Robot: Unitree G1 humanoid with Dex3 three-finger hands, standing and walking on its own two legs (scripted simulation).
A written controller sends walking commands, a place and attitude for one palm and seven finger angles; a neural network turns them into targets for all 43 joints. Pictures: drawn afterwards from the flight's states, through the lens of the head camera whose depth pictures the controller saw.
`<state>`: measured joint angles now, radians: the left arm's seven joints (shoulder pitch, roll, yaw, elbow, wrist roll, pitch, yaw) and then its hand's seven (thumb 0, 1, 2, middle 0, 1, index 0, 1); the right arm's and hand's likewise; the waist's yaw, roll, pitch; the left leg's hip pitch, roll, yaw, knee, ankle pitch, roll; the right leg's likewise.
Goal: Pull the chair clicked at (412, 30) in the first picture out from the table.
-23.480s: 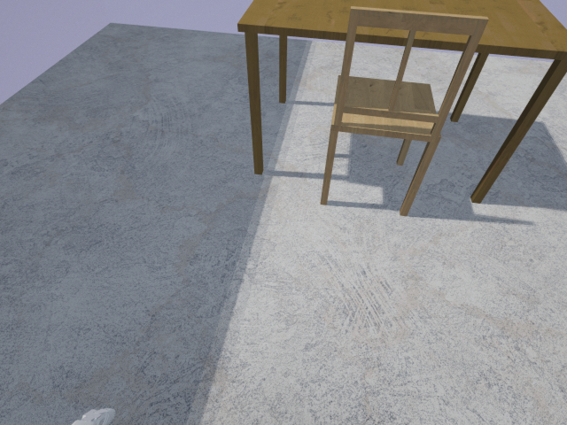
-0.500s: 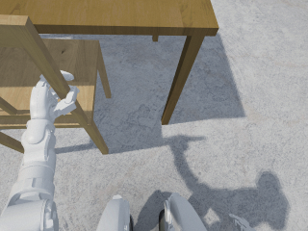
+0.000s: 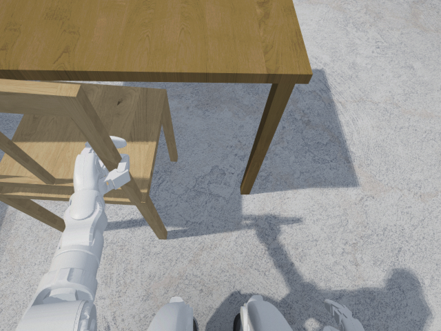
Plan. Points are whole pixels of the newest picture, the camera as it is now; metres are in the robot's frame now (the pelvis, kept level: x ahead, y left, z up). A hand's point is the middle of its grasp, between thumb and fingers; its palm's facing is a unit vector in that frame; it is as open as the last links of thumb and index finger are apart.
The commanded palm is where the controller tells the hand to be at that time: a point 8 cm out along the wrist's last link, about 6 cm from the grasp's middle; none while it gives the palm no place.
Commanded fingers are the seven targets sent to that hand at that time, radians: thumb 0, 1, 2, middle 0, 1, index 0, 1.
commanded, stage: step backward, pulling the chair out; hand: left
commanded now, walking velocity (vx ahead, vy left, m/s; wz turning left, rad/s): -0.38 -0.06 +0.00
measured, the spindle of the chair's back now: (14, 151) +0.44 +0.40 -0.02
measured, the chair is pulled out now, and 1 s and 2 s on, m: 0.03 0.14 0.22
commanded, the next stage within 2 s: none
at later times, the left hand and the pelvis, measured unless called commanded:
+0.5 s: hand (129, 194) +0.36 +0.17 -0.02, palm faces +0.14 -0.97 -0.18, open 5.6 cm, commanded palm +0.33 +0.21 -0.02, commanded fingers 0.00 0.90 0.90 -0.50 -1.45 -0.50 -1.45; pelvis -0.03 -0.01 +0.04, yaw -1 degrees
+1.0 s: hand (128, 236) +0.28 +0.16 -0.02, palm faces +0.09 -0.97 -0.24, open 5.9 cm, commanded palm +0.27 +0.21 -0.01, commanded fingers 0.00 0.90 0.90 -0.50 -1.45 -0.50 -1.45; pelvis -0.09 -0.01 +0.03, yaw +0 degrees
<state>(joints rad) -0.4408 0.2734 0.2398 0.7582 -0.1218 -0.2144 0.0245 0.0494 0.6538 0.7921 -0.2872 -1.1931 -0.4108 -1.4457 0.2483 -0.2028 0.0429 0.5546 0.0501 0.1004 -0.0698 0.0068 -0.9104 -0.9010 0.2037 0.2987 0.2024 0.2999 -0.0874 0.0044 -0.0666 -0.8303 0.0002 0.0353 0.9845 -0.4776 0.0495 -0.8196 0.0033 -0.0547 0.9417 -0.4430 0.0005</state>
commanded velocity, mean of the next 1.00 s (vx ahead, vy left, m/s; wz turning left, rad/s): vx -0.38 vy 0.02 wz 0.02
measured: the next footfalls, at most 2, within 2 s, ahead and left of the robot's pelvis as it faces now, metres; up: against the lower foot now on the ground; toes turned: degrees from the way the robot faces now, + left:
right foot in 1.48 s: -0.08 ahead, -0.16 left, +0.00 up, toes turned -5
right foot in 2.00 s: -0.21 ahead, -0.13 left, +0.00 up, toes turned -5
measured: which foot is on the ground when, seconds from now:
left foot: down 0.00-1.00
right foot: down 0.00-1.00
